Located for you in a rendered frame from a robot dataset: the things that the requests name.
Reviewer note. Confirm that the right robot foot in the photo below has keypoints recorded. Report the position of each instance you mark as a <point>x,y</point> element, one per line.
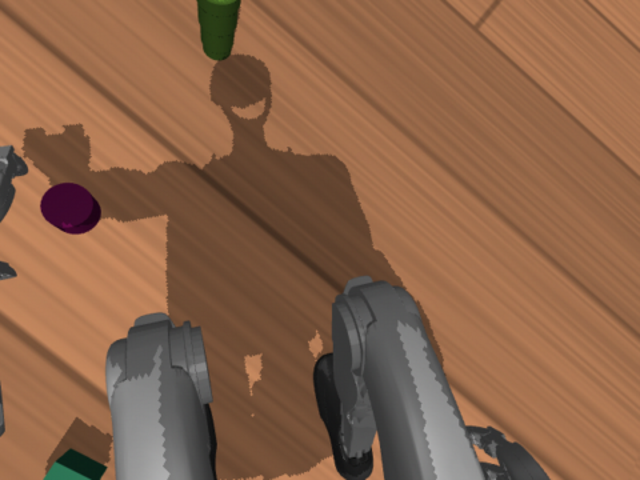
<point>329,409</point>

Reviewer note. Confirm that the left robot hand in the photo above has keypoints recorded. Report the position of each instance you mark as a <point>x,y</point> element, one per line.
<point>11,165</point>

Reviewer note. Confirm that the right robot hand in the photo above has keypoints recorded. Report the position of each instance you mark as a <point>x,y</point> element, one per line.
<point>514,460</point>

